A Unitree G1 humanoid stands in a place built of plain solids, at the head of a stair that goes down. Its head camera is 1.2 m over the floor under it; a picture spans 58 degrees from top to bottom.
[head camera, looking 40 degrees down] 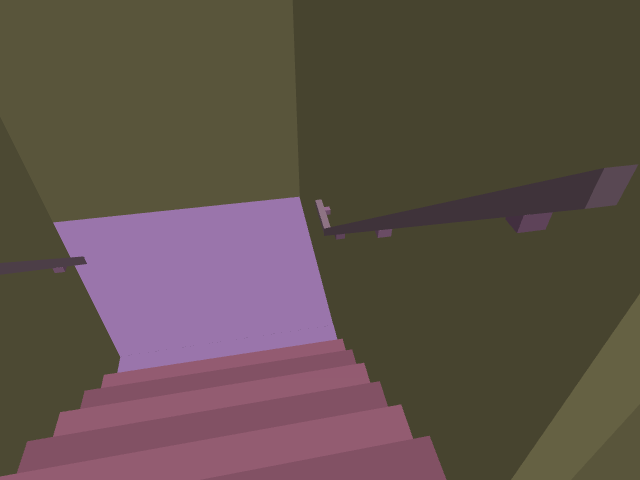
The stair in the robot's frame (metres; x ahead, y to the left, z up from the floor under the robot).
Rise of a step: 0.19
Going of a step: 0.23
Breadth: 1.50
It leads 11 degrees to the left of straight ahead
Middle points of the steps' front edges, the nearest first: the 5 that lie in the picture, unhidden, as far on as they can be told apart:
0.74 0.42 -0.38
0.97 0.46 -0.57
1.19 0.50 -0.76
1.42 0.55 -0.95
1.64 0.59 -1.14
